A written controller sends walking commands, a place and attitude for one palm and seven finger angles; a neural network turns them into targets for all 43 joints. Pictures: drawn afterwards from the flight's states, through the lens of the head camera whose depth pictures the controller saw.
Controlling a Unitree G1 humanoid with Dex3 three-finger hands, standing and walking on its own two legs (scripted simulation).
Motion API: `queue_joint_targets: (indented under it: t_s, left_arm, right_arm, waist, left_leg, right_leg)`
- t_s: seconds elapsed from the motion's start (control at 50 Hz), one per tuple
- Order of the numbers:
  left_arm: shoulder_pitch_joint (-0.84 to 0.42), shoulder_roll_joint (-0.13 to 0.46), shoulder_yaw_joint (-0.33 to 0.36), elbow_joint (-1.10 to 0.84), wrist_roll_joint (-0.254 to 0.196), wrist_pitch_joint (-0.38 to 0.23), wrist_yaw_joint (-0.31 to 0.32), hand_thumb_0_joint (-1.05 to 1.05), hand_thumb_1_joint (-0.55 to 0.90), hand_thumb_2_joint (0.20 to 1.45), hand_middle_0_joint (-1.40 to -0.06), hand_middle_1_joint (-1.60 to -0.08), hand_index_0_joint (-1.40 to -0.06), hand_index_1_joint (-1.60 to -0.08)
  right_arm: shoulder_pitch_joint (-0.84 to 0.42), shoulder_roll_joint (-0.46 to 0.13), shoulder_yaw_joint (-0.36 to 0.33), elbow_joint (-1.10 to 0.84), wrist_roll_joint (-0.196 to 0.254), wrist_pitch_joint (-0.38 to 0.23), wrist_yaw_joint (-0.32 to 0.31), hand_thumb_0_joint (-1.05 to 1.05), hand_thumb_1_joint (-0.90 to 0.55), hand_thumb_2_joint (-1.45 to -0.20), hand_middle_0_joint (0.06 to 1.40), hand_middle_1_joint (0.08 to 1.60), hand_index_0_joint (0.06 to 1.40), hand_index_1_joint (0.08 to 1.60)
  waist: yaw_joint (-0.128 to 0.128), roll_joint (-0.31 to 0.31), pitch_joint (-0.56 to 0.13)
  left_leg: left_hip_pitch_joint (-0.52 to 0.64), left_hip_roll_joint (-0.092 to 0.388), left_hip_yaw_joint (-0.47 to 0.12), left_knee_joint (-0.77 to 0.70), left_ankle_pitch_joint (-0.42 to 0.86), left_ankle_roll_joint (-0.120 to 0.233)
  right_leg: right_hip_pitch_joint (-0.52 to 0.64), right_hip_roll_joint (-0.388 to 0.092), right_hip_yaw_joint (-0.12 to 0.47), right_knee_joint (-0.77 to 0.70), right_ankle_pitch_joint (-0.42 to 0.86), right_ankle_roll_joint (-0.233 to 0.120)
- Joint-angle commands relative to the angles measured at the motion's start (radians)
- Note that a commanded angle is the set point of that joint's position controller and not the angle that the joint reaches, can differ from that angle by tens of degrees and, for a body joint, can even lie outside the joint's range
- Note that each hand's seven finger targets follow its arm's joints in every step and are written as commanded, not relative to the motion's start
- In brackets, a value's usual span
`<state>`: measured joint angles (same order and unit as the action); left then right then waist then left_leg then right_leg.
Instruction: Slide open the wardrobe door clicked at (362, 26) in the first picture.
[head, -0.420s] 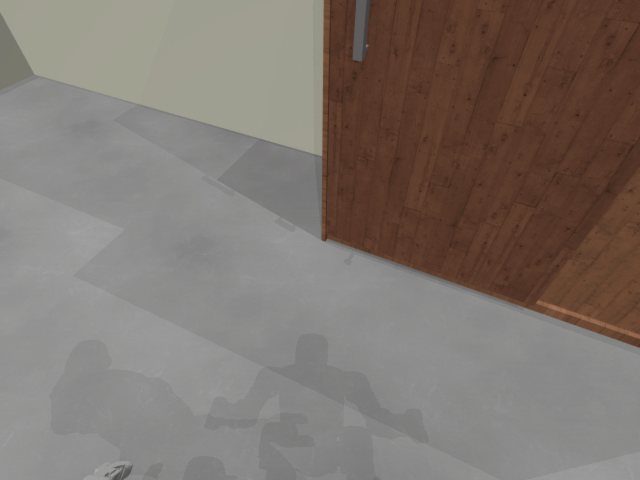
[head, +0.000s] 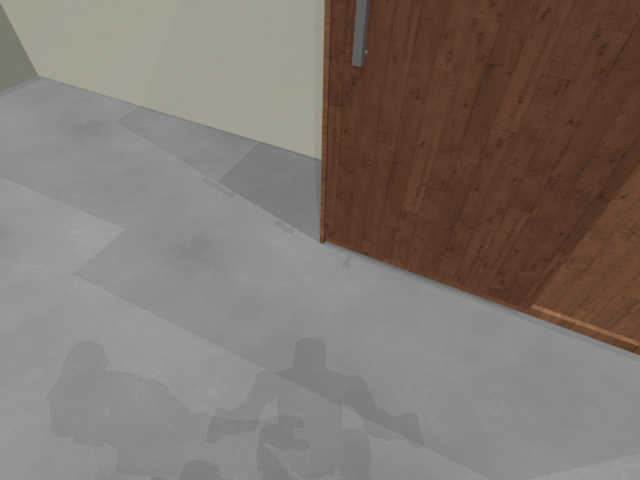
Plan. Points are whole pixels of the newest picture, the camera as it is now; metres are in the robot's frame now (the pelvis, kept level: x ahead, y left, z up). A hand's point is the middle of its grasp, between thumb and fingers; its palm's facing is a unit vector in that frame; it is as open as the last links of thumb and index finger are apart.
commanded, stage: stand and wait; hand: left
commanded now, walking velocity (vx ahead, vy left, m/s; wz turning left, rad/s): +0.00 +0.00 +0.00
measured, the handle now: (366, 8) +1.10 -0.04 +0.17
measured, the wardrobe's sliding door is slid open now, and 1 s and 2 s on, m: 0.00 0.00 0.00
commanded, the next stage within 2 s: look at it before walking up in 0.46 s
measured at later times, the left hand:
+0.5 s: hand out of the picture +0.06 +0.24 -0.15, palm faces -0.02 -0.94 -0.34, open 7.4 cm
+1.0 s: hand out of the picture +0.07 +0.24 -0.15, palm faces -0.03 -0.94 -0.34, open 7.4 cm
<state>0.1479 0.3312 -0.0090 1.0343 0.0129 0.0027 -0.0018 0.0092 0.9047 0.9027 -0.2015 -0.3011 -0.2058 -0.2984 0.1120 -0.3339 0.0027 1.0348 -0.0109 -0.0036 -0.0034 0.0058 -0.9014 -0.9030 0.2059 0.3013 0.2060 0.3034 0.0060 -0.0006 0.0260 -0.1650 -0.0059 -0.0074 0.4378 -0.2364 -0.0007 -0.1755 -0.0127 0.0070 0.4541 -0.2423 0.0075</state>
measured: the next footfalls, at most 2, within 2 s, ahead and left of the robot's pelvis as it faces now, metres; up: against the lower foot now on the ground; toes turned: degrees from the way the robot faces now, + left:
left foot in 1.48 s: +0.11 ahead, +0.15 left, +0.00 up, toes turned +16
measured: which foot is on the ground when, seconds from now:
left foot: down 0.00-1.00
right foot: down 0.00-1.00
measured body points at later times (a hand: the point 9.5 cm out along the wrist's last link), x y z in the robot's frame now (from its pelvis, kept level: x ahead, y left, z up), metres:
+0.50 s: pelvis -0.01 -0.01 +0.00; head -0.01 -0.01 +0.45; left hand +0.06 +0.29 -0.12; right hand +0.06 -0.30 -0.13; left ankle +0.00 +0.12 -0.74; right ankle +0.00 -0.12 -0.74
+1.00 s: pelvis -0.01 +0.00 +0.00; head +0.00 +0.00 +0.45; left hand +0.07 +0.29 -0.13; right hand +0.07 -0.30 -0.13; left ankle +0.00 +0.12 -0.74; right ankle +0.00 -0.12 -0.74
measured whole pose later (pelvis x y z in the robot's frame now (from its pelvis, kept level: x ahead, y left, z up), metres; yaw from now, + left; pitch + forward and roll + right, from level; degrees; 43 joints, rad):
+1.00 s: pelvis -0.01 +0.00 +0.00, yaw +0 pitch -2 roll +0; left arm 0.14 0.34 -0.01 1.09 0.01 -0.01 0.00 0.01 0.91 0.90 -0.20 -0.30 -0.20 -0.30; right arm 0.12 -0.34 0.00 1.10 -0.01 -0.01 0.00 0.01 -0.90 -0.90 0.21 0.30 0.21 0.30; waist 0.00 0.00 0.04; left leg -0.14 0.00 -0.01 0.37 -0.19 -0.01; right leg -0.15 0.00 0.01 0.38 -0.19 0.00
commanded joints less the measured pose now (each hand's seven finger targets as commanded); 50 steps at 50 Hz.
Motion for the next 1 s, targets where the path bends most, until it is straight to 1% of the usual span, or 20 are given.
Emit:
queue_joint_targets:
  t_s: [0.0, 0.04, 0.1, 0.14, 0.18, 0.2, 0.24, 0.3, 0.36, 0.42, 0.66, 0.68, 0.7, 0.76, 0.78, 0.82, 0.84, 0.88, 0.94, 0.98]
  left_arm:
    - [-0.063, 0.214, 0.049, -0.065, -0.002, -0.027, 0.013, 0.000, 0.900, 0.900, -0.200, -0.300, -0.200, -0.300]
    - [-0.058, 0.215, 0.048, -0.057, -0.003, -0.027, 0.012, 0.000, 0.900, 0.900, -0.200, -0.300, -0.200, -0.300]
    - [-0.058, 0.217, 0.048, -0.044, -0.002, -0.028, 0.012, 0.000, 0.900, 0.900, -0.200, -0.300, -0.200, -0.300]
    - [-0.059, 0.217, 0.047, -0.039, -0.003, -0.027, 0.012, 0.000, 0.900, 0.900, -0.200, -0.300, -0.200, -0.300]
    - [-0.056, 0.218, 0.047, -0.033, -0.003, -0.029, 0.012, 0.000, 0.900, 0.900, -0.200, -0.300, -0.200, -0.300]
    - [-0.059, 0.218, 0.047, -0.030, -0.003, -0.028, 0.012, 0.000, 0.900, 0.900, -0.200, -0.300, -0.200, -0.300]
    - [-0.059, 0.220, 0.046, -0.026, -0.003, -0.027, 0.012, 0.000, 0.900, 0.900, -0.200, -0.300, -0.200, -0.300]
    - [-0.057, 0.221, 0.046, -0.022, -0.002, -0.026, 0.011, 0.000, 0.900, 0.900, -0.200, -0.300, -0.200, -0.300]
    - [-0.057, 0.223, 0.047, -0.022, -0.001, -0.028, 0.012, 0.000, 0.900, 0.900, -0.200, -0.300, -0.200, -0.300]
    - [-0.058, 0.222, 0.047, -0.020, -0.001, -0.029, 0.011, 0.000, 0.900, 0.900, -0.200, -0.300, -0.200, -0.300]
    - [-0.053, 0.217, 0.046, -0.016, -0.001, -0.031, 0.012, 0.000, 0.900, 0.900, -0.200, -0.300, -0.200, -0.300]
    - [-0.054, 0.218, 0.046, -0.015, -0.001, -0.031, 0.012, 0.000, 0.900, 0.900, -0.200, -0.300, -0.200, -0.300]
    - [-0.056, 0.217, 0.046, -0.014, -0.001, -0.030, 0.012, 0.000, 0.900, 0.900, -0.200, -0.300, -0.200, -0.300]
    - [-0.053, 0.219, 0.046, -0.015, -0.001, -0.031, 0.012, 0.000, 0.900, 0.900, -0.200, -0.300, -0.200, -0.300]
    - [-0.055, 0.216, 0.046, -0.014, -0.001, -0.030, 0.012, 0.000, 0.900, 0.900, -0.200, -0.300, -0.200, -0.300]
    - [-0.055, 0.216, 0.045, -0.014, -0.001, -0.031, 0.012, 0.000, 0.900, 0.900, -0.200, -0.300, -0.200, -0.300]
    - [-0.055, 0.216, 0.045, -0.014, -0.001, -0.031, 0.012, 0.000, 0.900, 0.900, -0.200, -0.300, -0.200, -0.300]
    - [-0.053, 0.217, 0.045, -0.013, -0.001, -0.032, 0.013, 0.000, 0.900, 0.900, -0.200, -0.300, -0.200, -0.300]
    - [-0.054, 0.217, 0.045, -0.011, -0.002, -0.032, 0.013, 0.000, 0.900, 0.900, -0.200, -0.300, -0.200, -0.300]
    - [-0.054, 0.218, 0.045, -0.012, -0.001, -0.033, 0.014, 0.000, 0.900, 0.900, -0.200, -0.300, -0.200, -0.300]
  right_arm:
    - [-0.054, -0.206, -0.046, -0.053, -0.002, -0.032, -0.009, 0.000, -0.900, -0.900, 0.200, 0.300, 0.200, 0.300]
    - [-0.051, -0.209, -0.045, -0.046, -0.001, -0.032, -0.009, 0.000, -0.900, -0.900, 0.200, 0.300, 0.200, 0.300]
    - [-0.046, -0.210, -0.046, -0.034, 0.000, -0.032, -0.009, 0.000, -0.900, -0.900, 0.200, 0.300, 0.200, 0.300]
    - [-0.042, -0.213, -0.045, -0.024, 0.000, -0.032, -0.008, 0.000, -0.900, -0.900, 0.200, 0.300, 0.200, 0.300]
    - [-0.036, -0.213, -0.044, -0.019, 0.001, -0.032, -0.008, 0.000, -0.900, -0.900, 0.200, 0.300, 0.200, 0.300]
    - [-0.037, -0.214, -0.044, -0.015, 0.001, -0.032, -0.008, 0.000, -0.900, -0.900, 0.200, 0.300, 0.200, 0.300]
    - [-0.034, -0.216, -0.043, -0.009, 0.000, -0.031, -0.008, 0.000, -0.900, -0.900, 0.200, 0.300, 0.200, 0.300]
    - [-0.031, -0.215, -0.043, -0.005, 0.001, -0.031, -0.007, 0.000, -0.900, -0.900, 0.200, 0.300, 0.200, 0.300]
    - [-0.022, -0.214, -0.043, -0.001, 0.001, -0.030, -0.007, 0.000, -0.900, -0.900, 0.200, 0.300, 0.200, 0.300]
    - [-0.022, -0.213, -0.043, 0.005, 0.000, -0.030, -0.006, 0.000, -0.900, -0.900, 0.200, 0.300, 0.200, 0.300]
    - [-0.024, -0.213, -0.043, 0.008, 0.002, -0.033, -0.007, 0.000, -0.900, -0.900, 0.200, 0.300, 0.200, 0.300]
    - [-0.026, -0.212, -0.042, 0.010, 0.002, -0.033, -0.008, 0.000, -0.900, -0.900, 0.200, 0.300, 0.200, 0.300]
    - [-0.028, -0.212, -0.042, 0.011, 0.002, -0.032, -0.008, 0.000, -0.900, -0.900, 0.200, 0.300, 0.200, 0.300]
    - [-0.025, -0.213, -0.042, 0.010, 0.002, -0.031, -0.007, 0.000, -0.900, -0.900, 0.200, 0.300, 0.200, 0.300]
    - [-0.029, -0.212, -0.042, 0.010, 0.002, -0.032, -0.007, 0.000, -0.900, -0.900, 0.200, 0.300, 0.200, 0.300]
    - [-0.029, -0.214, -0.043, 0.010, 0.002, -0.033, -0.008, 0.000, -0.900, -0.900, 0.200, 0.300, 0.200, 0.300]
    - [-0.028, -0.215, -0.043, 0.010, 0.002, -0.034, -0.008, 0.000, -0.900, -0.900, 0.200, 0.300, 0.200, 0.300]
    - [-0.030, -0.214, -0.043, 0.009, 0.003, -0.033, -0.008, 0.000, -0.900, -0.900, 0.200, 0.300, 0.200, 0.300]
    - [-0.034, -0.216, -0.042, 0.011, 0.003, -0.034, -0.009, 0.000, -0.900, -0.900, 0.200, 0.300, 0.200, 0.300]
    - [-0.033, -0.215, -0.042, 0.010, 0.004, -0.034, -0.009, 0.000, -0.900, -0.900, 0.200, 0.300, 0.200, 0.300]
  waist:
    - [-0.005, 0.005, -0.063]
    - [-0.004, 0.013, -0.061]
    - [-0.005, -0.001, -0.061]
    - [-0.006, 0.001, -0.057]
    - [-0.005, -0.014, -0.062]
    - [-0.005, -0.003, -0.055]
    - [-0.005, -0.012, -0.038]
    - [-0.004, -0.008, -0.028]
    - [-0.006, -0.023, -0.031]
    - [-0.006, -0.018, -0.029]
    - [-0.004, -0.001, -0.049]
    - [-0.005, -0.006, -0.045]
    - [-0.006, 0.005, -0.042]
    - [-0.006, -0.007, -0.047]
    - [-0.005, 0.003, -0.040]
    - [-0.007, -0.004, -0.048]
    - [-0.007, 0.005, -0.053]
    - [-0.007, -0.007, -0.062]
    - [-0.006, 0.007, -0.069]
    - [-0.006, -0.004, -0.068]
  left_leg:
    - [0.001, 0.110, -0.096, -0.089, 0.145, 0.034]
    - [0.006, 0.112, -0.096, -0.095, 0.136, 0.034]
    - [0.008, 0.112, -0.098, -0.100, 0.123, 0.032]
    - [0.010, 0.115, -0.099, -0.107, 0.115, 0.031]
    - [0.013, 0.116, -0.099, -0.107, 0.123, 0.032]
    - [0.009, 0.115, -0.099, -0.109, 0.119, 0.030]
    - [0.001, 0.115, -0.100, -0.121, 0.091, 0.029]
    - [-0.006, 0.113, -0.104, -0.128, 0.070, 0.029]
    - [-0.007, 0.112, -0.104, -0.125, 0.075, 0.028]
    - [-0.003, 0.111, -0.100, -0.126, 0.068, 0.025]
    - [0.013, 0.121, -0.105, -0.127, 0.121, 0.026]
    - [0.012, 0.120, -0.101, -0.128, 0.117, 0.025]
    - [0.012, 0.119, -0.102, -0.131, 0.109, 0.024]
    - [0.016, 0.120, -0.102, -0.128, 0.117, 0.024]
    - [0.014, 0.121, -0.101, -0.132, 0.108, 0.024]
    - [0.026, 0.122, -0.100, -0.133, 0.125, 0.024]
    - [0.028, 0.123, -0.101, -0.131, 0.135, 0.024]
    - [0.035, 0.123, -0.100, -0.126, 0.152, 0.025]
    - [0.044, 0.126, -0.095, -0.129, 0.171, 0.024]
    - [0.045, 0.126, -0.096, -0.129, 0.175, 0.024]
  right_leg:
    - [0.015, -0.104, 0.092, -0.090, 0.118, -0.041]
    - [0.011, -0.104, 0.091, -0.096, 0.107, -0.041]
    - [0.011, -0.106, 0.096, -0.108, 0.091, -0.041]
    - [0.008, -0.106, 0.097, -0.114, 0.082, -0.042]
    - [0.014, -0.108, 0.096, -0.116, 0.089, -0.041]
    - [0.012, -0.107, 0.098, -0.118, 0.087, -0.041]
    - [0.001, -0.105, 0.102, -0.128, 0.053, -0.040]
    - [-0.006, -0.105, 0.105, -0.135, 0.025, -0.039]
    - [-0.004, -0.106, 0.109, -0.143, 0.021, -0.042]
    - [-0.012, -0.107, 0.115, -0.151, 0.007, -0.041]
    - [0.012, -0.105, 0.101, -0.139, 0.083, -0.039]
    - [0.010, -0.106, 0.106, -0.142, 0.082, -0.039]
    - [0.007, -0.106, 0.105, -0.144, 0.073, -0.039]
    - [0.011, -0.105, 0.105, -0.145, 0.083, -0.039]
    - [0.007, -0.108, 0.104, -0.148, 0.075, -0.038]
    - [0.009, -0.106, 0.104, -0.145, 0.096, -0.039]
    - [0.018, -0.106, 0.103, -0.142, 0.110, -0.038]
    - [0.024, -0.108, 0.103, -0.141, 0.131, -0.039]
    - [0.033, -0.109, 0.096, -0.136, 0.156, -0.038]
    - [0.037, -0.109, 0.096, -0.136, 0.164, -0.037]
